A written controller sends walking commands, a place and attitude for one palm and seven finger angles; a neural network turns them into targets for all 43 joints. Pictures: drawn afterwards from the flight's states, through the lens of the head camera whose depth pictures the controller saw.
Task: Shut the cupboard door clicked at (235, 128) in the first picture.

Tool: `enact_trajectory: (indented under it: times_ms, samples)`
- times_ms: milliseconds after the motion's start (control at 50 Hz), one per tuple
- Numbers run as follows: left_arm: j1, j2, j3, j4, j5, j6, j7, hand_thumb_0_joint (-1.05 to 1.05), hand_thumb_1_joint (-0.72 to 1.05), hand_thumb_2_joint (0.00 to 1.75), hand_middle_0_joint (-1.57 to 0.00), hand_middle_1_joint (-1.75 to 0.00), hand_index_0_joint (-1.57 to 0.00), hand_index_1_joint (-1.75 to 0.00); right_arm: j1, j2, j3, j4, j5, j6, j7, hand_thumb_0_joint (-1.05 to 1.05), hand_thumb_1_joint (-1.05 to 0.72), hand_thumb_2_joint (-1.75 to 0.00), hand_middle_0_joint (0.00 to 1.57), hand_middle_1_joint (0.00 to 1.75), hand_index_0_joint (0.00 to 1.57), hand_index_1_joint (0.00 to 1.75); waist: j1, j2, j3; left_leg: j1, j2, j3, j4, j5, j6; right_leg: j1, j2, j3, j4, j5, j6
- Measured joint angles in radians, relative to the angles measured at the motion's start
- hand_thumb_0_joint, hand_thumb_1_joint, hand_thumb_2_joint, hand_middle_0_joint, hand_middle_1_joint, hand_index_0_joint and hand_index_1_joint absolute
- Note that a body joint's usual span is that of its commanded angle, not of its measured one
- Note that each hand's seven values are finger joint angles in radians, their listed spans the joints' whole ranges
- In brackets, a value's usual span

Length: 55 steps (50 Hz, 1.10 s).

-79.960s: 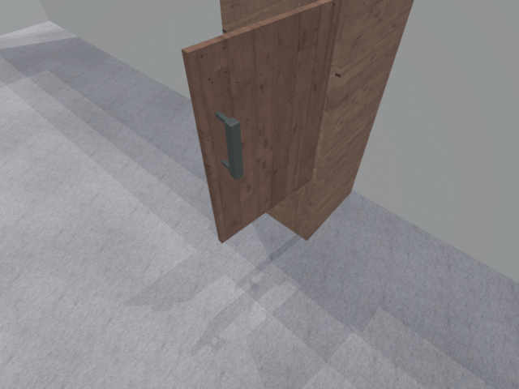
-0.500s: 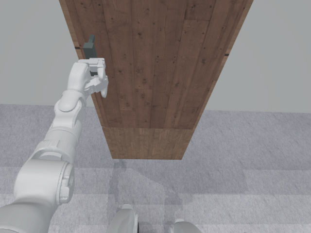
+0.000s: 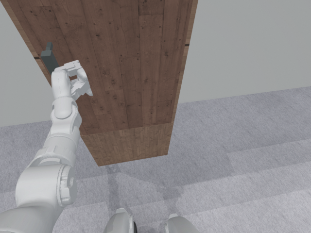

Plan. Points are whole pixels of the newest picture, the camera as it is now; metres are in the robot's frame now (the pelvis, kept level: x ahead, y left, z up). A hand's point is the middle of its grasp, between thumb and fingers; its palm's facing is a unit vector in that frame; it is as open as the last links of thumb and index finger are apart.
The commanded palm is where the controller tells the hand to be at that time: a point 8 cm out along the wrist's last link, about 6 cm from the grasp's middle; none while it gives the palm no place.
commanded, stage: pull the fist back off the door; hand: left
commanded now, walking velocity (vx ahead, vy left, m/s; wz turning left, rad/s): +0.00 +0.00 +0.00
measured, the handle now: (59, 72) +0.54 +0.22 +0.11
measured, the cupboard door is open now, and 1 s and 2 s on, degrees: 0 0 0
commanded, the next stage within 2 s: draw the hand back to the body in 0.38 s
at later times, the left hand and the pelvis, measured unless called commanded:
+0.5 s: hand (90, 105) +0.42 +0.13 +0.10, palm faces +0.13 -0.99 -0.01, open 3.1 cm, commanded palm +0.39 +0.17 +0.11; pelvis +0.08 +0.00 +0.03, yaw +2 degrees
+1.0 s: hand (59, 117) +0.34 +0.16 +0.17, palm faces +0.13 -0.99 -0.05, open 3.1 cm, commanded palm +0.31 +0.22 +0.17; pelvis +0.08 -0.02 +0.05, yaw +3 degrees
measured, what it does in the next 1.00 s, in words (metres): shifts its weight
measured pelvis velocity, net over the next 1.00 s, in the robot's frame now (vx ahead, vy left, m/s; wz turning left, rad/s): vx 0.08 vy -0.02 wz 0.05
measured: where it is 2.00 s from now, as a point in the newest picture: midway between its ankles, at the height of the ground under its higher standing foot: outside the picture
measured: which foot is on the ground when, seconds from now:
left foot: down 0.00-1.00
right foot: down 0.00-1.00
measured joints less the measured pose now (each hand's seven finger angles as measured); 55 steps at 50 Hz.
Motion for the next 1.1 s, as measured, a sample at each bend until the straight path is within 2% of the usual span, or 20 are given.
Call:
enact_trajectory:
  times_ms: [80, 160, 300, 380, 460, 560, 640, 800, 960, 1020, 1100]
  samples:
    - [0.114, -0.046, -0.039, -0.105, -0.041, -0.008, -0.028, 0.02, 0.9, 0.9, -1.31, -1.5, -1.3, -1.5, 0.017, 0.004, -0.01, 0.009, 0.014, 0.018, -0.003, 0.01, -0.91, -0.9, 0.2, 0.3, 0.2, 0.3, 0.028, 0.001, 0.002, 0.055, 0.0, 0.002, -0.02, -0.001, 0.001, 0.058, 0.001, 0.006, -0.028, -0.012, -0.001]
    - [0.224, -0.1, -0.078, -0.217, -0.067, 0.009, -0.023, 0.02, 0.9, 0.9, -1.31, -1.5, -1.3, -1.5, -0.001, 0.008, -0.017, 0.005, 0.024, 0.019, -0.011, 0.01, -0.91, -0.9, 0.2, 0.3, 0.2, 0.3, 0.049, -0.007, -0.002, 0.107, -0.005, 0.001, -0.041, -0.017, 0.0, 0.118, -0.004, 0.007, -0.064, -0.024, -0.002]
    - [0.477, -0.172, -0.189, -0.54, -0.061, 0.02, 0.004, 0.02, 0.9, 0.9, -1.31, -1.5, -1.3, -1.5, -0.087, 0.009, -0.033, -0.055, 0.026, 0.001, -0.003, 0.01, -0.91, -0.9, 0.2, 0.3, 0.2, 0.3, 0.097, -0.012, -0.017, 0.193, -0.013, 0.01, -0.071, -0.056, 0.002, 0.212, -0.013, 0.018, -0.114, -0.049, -0.003]
    - [0.591, -0.197, -0.255, -0.668, -0.061, 0.068, -0.004, 0.02, 0.9, 0.9, -1.3, -1.5, -1.3, -1.5, -0.152, 0.012, -0.029, -0.094, 0.033, 0.008, 0.0, 0.01, -0.91, -0.9, 0.2, 0.3, 0.2, 0.3, 0.131, -0.015, -0.02, 0.242, -0.022, 0.01, -0.087, -0.072, 0.003, 0.265, -0.023, 0.019, -0.134, -0.064, -0.004]
    - [0.642, -0.209, -0.296, -0.732, -0.058, 0.124, 0.002, 0.02, 0.9, 0.9, -1.31, -1.5, -1.3, -1.5, -0.219, 0.019, -0.018, -0.125, 0.037, 0.014, -0.006, 0.01, -0.91, -0.9, 0.2, 0.3, 0.2, 0.3, 0.156, -0.019, -0.009, 0.272, -0.032, -0.001, -0.095, -0.079, -0.001, 0.3, -0.03, 0.007, -0.143, -0.076, -0.008]
    - [0.669, -0.208, -0.316, -0.813, -0.052, 0.141, 0.0, 0.02, 0.9, 0.9, -1.31, -1.5, -1.3, -1.5, -0.272, 0.036, -0.005, -0.144, 0.034, 0.016, -0.014, 0.01, -0.91, -0.9, 0.2, 0.3, 0.2, 0.3, 0.175, -0.025, 0.001, 0.284, -0.036, -0.013, -0.096, -0.083, -0.01, 0.314, -0.033, -0.005, -0.142, -0.085, -0.018]
    - [0.727, -0.185, -0.296, -0.902, -0.065, 0.167, -0.038, 0.02, 0.9, 0.9, -1.31, -1.5, -1.3, -1.5, -0.267, 0.051, 0.01, -0.148, 0.04, 0.04, -0.02, 0.01, -0.91, -0.9, 0.2, 0.3, 0.2, 0.3, 0.183, -0.026, -0.01, 0.322, -0.033, -0.01, -0.123, -0.081, -0.016, 0.348, -0.031, -0.001, -0.165, -0.081, -0.023]
    - [0.858, -0.119, -0.199, -1.011, -0.135, 0.292, -0.127, 0.02, 0.9, 0.9, -1.3, -1.5, -1.3, -1.5, -0.208, 0.041, 0.031, -0.141, 0.067, 0.075, -0.049, 0.01, -0.91, -0.9, 0.2, 0.3, 0.2, 0.3, 0.18, -0.014, -0.009, 0.428, -0.029, -0.015, -0.207, -0.052, -0.026, 0.451, -0.029, -0.002, -0.249, -0.048, -0.031]
    - [0.946, -0.102, -0.179, -1.13, -0.171, 0.283, -0.177, 0.02, 0.9, 0.9, -1.3, -1.5, -1.3, -1.5, -0.198, 0.008, 0.015, -0.111, 0.073, 0.027, -0.074, 0.01, -0.91, -0.9, 0.2, 0.3, 0.2, 0.3, 0.175, -0.001, 0.014, 0.463, -0.029, -0.023, -0.237, -0.023, -0.027, 0.486, -0.029, -0.01, -0.276, -0.023, -0.034]
    - [0.961, -0.092, -0.171, -1.149, -0.179, 0.296, -0.191, 0.02, 0.9, 0.9, -1.28, -1.48, -1.28, -1.48, -0.201, 0.006, 0.015, -0.103, 0.077, 0.014, -0.081, 0.01, -0.91, -0.9, 0.2, 0.3, 0.2, 0.3, 0.176, -0.001, 0.012, 0.478, -0.029, -0.021, -0.251, -0.012, -0.027, 0.498, -0.03, -0.008, -0.284, -0.015, -0.033]
    - [0.985, -0.045, -0.178, -1.165, -0.086, 0.307, -0.119, 0.02, 0.89, 0.9, -1.22, -1.41, -1.22, -1.41, -0.22, 0.017, 0.017, -0.093, 0.069, 0.028, -0.098, 0.01, -0.91, -0.9, 0.2, 0.3, 0.2, 0.3, 0.169, 0.001, 0.03, 0.529, -0.028, -0.022, -0.3, 0.015, -0.026, 0.549, -0.03, -0.007, -0.336, 0.014, -0.033]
